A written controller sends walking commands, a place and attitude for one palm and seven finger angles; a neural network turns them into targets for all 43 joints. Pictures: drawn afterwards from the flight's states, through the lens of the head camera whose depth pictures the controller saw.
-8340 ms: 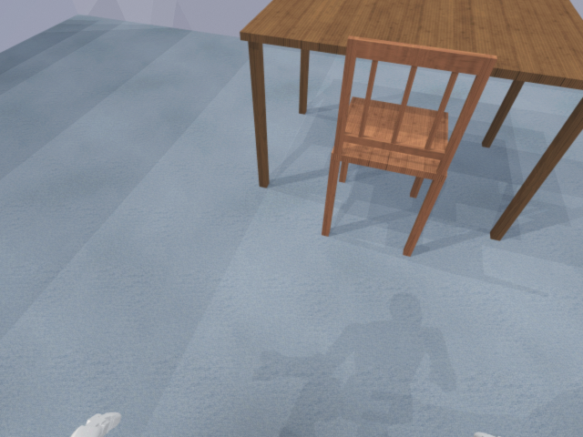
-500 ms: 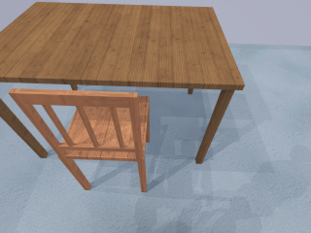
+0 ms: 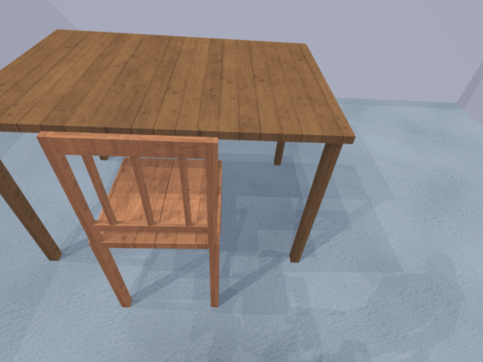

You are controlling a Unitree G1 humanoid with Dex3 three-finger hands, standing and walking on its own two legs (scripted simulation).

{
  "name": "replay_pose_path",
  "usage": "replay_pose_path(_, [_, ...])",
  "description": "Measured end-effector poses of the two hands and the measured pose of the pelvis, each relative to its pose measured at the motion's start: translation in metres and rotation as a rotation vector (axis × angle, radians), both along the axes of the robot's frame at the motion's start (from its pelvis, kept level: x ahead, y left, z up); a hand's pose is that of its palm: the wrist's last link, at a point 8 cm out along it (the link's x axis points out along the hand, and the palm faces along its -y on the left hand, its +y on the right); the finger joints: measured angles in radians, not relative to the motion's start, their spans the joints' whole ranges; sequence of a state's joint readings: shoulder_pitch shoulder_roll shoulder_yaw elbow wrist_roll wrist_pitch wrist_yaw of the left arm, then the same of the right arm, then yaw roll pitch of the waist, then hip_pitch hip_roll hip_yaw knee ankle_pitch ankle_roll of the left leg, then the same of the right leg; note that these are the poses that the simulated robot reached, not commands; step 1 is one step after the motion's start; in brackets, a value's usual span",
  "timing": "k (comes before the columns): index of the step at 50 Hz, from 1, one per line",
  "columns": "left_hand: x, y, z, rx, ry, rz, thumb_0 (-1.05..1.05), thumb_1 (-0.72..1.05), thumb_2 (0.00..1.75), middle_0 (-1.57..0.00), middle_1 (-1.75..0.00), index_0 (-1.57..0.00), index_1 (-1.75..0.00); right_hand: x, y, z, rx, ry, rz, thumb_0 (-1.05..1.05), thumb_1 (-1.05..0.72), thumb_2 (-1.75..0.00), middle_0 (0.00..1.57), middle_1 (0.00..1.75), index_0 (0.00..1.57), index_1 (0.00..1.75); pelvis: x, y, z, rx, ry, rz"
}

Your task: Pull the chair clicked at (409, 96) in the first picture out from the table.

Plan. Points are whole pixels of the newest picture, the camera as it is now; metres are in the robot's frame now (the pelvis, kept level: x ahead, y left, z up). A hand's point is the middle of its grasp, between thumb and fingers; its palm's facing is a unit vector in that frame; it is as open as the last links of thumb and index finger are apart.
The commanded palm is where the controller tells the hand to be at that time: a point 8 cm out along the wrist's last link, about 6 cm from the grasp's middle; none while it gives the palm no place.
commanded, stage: come to a stop and stand still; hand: left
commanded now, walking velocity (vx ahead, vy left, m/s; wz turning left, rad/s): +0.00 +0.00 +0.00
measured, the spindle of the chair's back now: (143, 193) +0.54 +0.27 -0.08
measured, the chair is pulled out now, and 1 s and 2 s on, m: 0.00 0.00 0.00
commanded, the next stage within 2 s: look again from close up in 2.00 s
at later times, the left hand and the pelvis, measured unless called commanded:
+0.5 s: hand out of the picture -0.09 +0.21 -0.18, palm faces +0.06 -0.99 -0.13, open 7.4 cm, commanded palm none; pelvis -0.07 +0.05 +0.01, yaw +1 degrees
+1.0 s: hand out of the picture -0.20 +0.22 -0.20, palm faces +0.10 -0.99 -0.12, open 7.4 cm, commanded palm none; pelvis -0.13 +0.07 +0.00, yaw +2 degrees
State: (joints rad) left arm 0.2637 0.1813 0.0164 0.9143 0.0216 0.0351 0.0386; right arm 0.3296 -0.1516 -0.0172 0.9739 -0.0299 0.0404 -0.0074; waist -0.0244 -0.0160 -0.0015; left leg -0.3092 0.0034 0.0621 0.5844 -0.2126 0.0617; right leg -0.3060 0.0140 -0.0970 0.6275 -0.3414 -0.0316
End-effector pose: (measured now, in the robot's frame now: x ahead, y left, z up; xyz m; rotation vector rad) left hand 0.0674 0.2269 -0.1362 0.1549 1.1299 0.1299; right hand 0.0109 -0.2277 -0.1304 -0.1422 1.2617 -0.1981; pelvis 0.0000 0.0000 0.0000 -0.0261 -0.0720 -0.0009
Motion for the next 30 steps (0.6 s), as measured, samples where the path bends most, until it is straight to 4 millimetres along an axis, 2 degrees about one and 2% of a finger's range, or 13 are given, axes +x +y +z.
replay_pose_path(3, [-0.025,0.004,-0.002,-0.011,0.024,0.023,0.01,0.91,0.90,-0.20,-0.30,-0.20,-0.30,-0.019,0.008,-0.005,0.009,0.045,0.012,0.00,-0.91,-0.89,0.20,0.30,0.20,0.30,-0.012,0.006,-0.001,0.003,0.017,0.009])
replay_pose_path(6, [-0.062,0.008,-0.006,-0.008,0.084,0.054,0.01,0.92,0.90,-0.20,-0.30,-0.20,-0.30,-0.029,0.014,-0.010,0.018,0.067,0.026,0.00,-0.90,-0.89,0.21,0.30,0.20,0.30,-0.024,0.010,-0.003,0.003,0.029,0.008])
replay_pose_path(10, [-0.117,0.011,-0.008,-0.018,0.204,0.078,0.01,0.92,0.90,-0.20,-0.30,-0.20,-0.30,-0.037,0.019,-0.005,0.013,0.063,0.020,0.01,-0.91,-0.89,0.21,0.30,0.20,0.30,-0.037,0.017,0.001,-0.009,0.030,0.019])
replay_pose_path(13, [-0.143,0.016,-0.016,-0.035,0.273,0.093,0.01,0.91,0.90,-0.20,-0.30,-0.20,-0.30,-0.047,0.024,-0.001,-0.006,0.054,0.005,0.01,-0.91,-0.89,0.21,0.30,0.20,0.30,-0.041,0.024,-0.001,-0.020,0.036,0.022])
replay_pose_path(16, [-0.153,0.023,-0.022,-0.055,0.291,0.095,0.01,0.91,0.90,-0.20,-0.30,-0.20,-0.30,-0.061,0.033,0.002,-0.024,0.072,0.009,0.00,-0.91,-0.89,0.20,0.30,0.20,0.30,-0.048,0.033,-0.002,-0.019,0.035,0.030])
replay_pose_path(20, [-0.157,0.029,-0.018,-0.072,0.270,0.086,0.01,0.91,0.90,-0.20,-0.30,-0.20,-0.30,-0.075,0.047,0.007,-0.024,0.104,0.024,0.00,-0.91,-0.89,0.20,0.30,0.20,0.30,-0.058,0.044,0.004,-0.017,0.038,0.023])
replay_pose_path(24, [-0.163,0.034,-0.015,-0.074,0.263,0.080,0.01,0.91,0.90,-0.20,-0.30,-0.20,-0.30,-0.077,0.058,0.005,-0.010,0.096,0.025,0.00,-0.91,-0.89,0.20,0.30,0.20,0.30,-0.066,0.052,0.006,-0.007,0.047,0.016])
replay_pose_path(30, [-0.182,0.035,-0.010,-0.070,0.276,0.079,0.01,0.91,0.90,-0.20,-0.30,-0.20,-0.30,-0.078,0.059,0.005,-0.014,0.074,0.027,0.01,-0.93,-0.89,0.21,0.30,0.20,0.30,-0.081,0.058,0.008,-0.011,0.041,0.017])
